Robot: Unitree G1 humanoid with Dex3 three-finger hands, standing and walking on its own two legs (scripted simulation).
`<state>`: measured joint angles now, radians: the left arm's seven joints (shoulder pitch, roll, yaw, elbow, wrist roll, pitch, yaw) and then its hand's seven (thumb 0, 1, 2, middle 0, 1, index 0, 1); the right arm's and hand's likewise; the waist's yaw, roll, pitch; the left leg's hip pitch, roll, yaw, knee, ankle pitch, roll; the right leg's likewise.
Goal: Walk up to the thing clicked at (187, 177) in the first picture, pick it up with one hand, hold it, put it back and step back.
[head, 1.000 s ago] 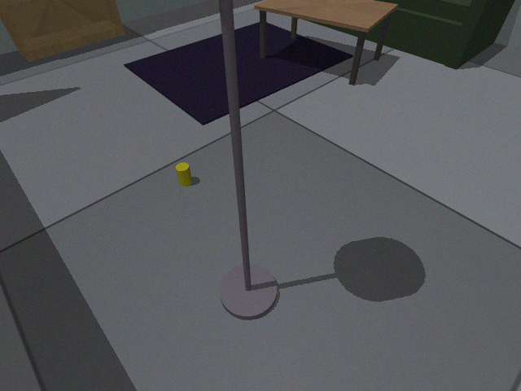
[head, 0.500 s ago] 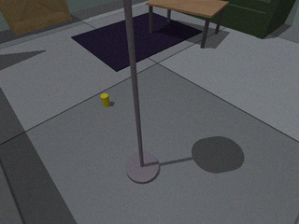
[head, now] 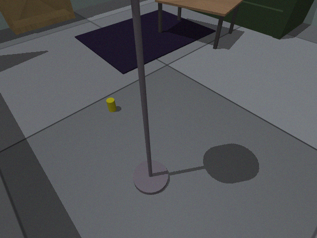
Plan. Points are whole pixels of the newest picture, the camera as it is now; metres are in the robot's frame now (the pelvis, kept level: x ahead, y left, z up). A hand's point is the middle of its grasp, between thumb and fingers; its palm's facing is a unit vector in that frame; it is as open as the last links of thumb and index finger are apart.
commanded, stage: stand
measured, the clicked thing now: (111, 104) +1.37 +0.43 -0.72
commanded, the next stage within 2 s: walk up in 0.12 s
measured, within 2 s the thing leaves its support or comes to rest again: neither
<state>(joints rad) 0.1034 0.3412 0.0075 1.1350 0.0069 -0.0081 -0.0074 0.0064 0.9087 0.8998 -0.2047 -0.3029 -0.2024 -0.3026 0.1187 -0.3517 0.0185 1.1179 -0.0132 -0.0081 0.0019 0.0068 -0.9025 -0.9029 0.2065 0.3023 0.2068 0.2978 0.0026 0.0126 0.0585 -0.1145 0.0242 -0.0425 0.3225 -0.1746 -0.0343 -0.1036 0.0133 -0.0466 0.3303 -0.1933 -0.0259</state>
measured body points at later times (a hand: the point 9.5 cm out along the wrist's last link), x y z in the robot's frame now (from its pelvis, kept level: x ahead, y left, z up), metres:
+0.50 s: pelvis -0.01 +0.01 -0.03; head +0.03 +0.05 +0.41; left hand +0.06 +0.34 -0.15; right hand +0.14 -0.30 -0.12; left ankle -0.02 +0.15 -0.75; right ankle -0.01 -0.10 -0.74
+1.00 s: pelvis -0.02 -0.06 -0.02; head +0.03 -0.04 +0.43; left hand -0.18 +0.24 -0.11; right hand +0.29 -0.21 -0.12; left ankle -0.10 +0.07 -0.69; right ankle +0.07 -0.14 -0.75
